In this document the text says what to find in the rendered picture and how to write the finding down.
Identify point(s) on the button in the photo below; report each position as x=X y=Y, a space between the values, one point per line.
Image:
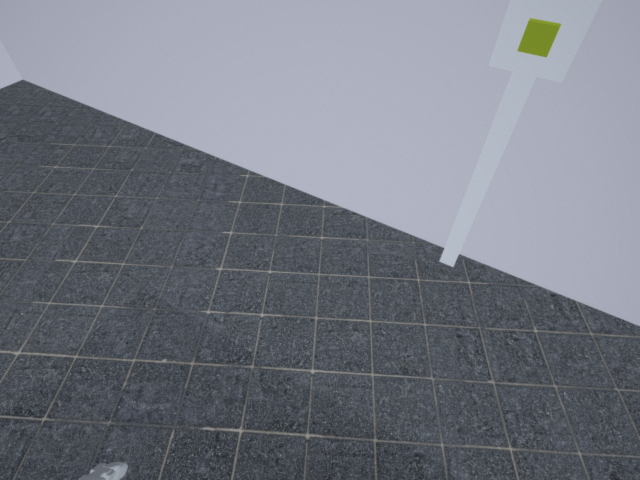
x=538 y=37

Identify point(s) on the panel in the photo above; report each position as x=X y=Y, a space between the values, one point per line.
x=575 y=17

